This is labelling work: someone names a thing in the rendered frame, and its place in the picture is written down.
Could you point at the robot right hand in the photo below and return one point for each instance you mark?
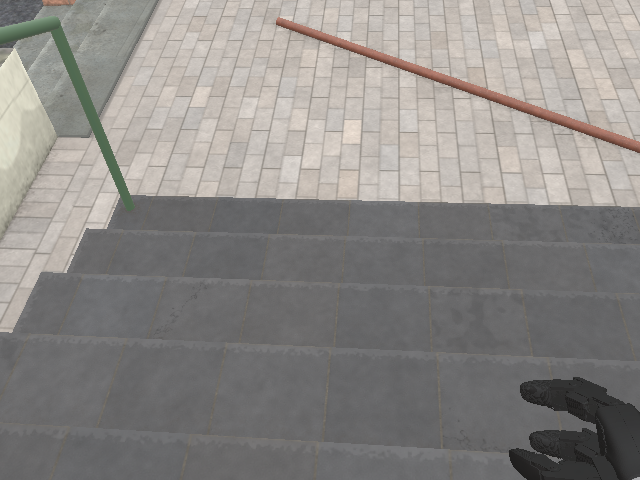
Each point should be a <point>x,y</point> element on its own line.
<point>613,453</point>

